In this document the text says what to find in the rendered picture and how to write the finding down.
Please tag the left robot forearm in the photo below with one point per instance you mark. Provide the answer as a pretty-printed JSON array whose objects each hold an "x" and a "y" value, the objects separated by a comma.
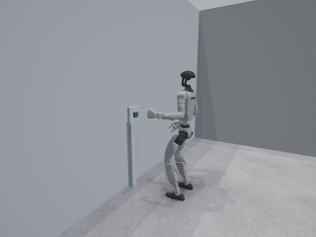
[{"x": 171, "y": 116}]

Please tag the panel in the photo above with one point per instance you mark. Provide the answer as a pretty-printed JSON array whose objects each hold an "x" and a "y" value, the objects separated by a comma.
[{"x": 130, "y": 135}]

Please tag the robot right upper arm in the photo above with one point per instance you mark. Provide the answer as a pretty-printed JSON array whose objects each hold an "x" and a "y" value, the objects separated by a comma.
[{"x": 196, "y": 106}]

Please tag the robot left upper arm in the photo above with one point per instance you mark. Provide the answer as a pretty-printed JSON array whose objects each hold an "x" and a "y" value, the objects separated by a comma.
[{"x": 181, "y": 97}]

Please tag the robot right thigh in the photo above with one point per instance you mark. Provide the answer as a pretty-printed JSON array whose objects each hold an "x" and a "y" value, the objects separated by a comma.
[{"x": 178, "y": 155}]

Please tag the robot right foot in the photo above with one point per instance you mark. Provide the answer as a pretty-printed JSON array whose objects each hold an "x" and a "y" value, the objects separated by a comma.
[{"x": 188, "y": 186}]

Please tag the left robot hand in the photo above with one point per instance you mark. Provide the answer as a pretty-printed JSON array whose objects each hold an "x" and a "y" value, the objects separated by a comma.
[{"x": 151, "y": 114}]

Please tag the right robot hand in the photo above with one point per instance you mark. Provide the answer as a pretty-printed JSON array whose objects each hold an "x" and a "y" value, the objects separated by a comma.
[{"x": 175, "y": 125}]

